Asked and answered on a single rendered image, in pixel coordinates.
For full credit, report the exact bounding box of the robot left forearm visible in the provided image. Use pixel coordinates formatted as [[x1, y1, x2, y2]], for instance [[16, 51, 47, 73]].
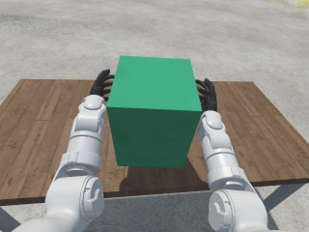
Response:
[[44, 95, 106, 213]]

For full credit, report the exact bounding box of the right robot hand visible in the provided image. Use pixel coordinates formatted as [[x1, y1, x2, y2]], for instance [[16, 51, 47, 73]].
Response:
[[195, 78, 217, 116]]

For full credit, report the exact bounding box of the carton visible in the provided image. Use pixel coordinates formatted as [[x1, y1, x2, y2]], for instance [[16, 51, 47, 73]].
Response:
[[106, 55, 203, 169]]

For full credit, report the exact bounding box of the robot right upper arm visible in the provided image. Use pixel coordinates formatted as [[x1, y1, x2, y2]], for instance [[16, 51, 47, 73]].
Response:
[[208, 188, 287, 232]]

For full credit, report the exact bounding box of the table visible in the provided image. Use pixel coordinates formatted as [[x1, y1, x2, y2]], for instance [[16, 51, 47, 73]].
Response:
[[0, 78, 309, 232]]

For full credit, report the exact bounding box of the robot right forearm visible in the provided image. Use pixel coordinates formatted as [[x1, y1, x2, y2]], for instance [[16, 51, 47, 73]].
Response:
[[196, 110, 268, 223]]

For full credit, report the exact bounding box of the left robot hand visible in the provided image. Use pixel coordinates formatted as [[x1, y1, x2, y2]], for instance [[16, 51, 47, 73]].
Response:
[[89, 69, 115, 102]]

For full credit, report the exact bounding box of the robot left upper arm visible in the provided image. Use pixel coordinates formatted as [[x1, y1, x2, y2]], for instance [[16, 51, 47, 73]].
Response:
[[12, 175, 105, 232]]

